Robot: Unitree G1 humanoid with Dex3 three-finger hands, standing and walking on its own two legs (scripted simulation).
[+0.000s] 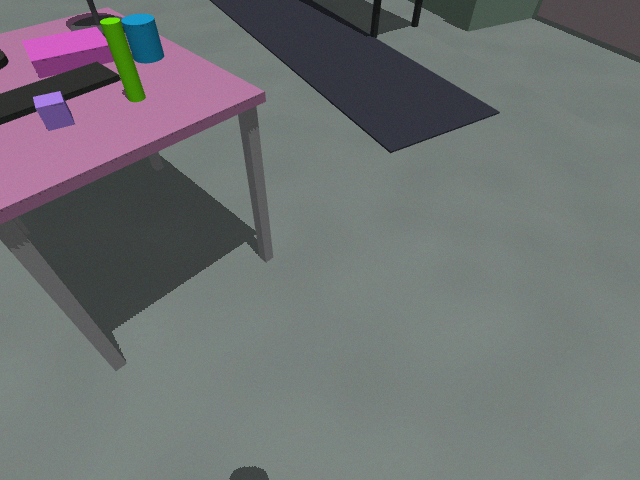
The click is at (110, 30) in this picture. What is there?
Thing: slim round
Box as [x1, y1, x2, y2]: [100, 17, 145, 101]
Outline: 102,19 100,23 128,99 130,101 142,100 145,96 120,21 118,18 113,17
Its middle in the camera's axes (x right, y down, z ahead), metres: -0.49 -0.45 +0.98
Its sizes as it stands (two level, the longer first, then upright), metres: 0.044 0.044 0.191
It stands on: a support 0.72 m high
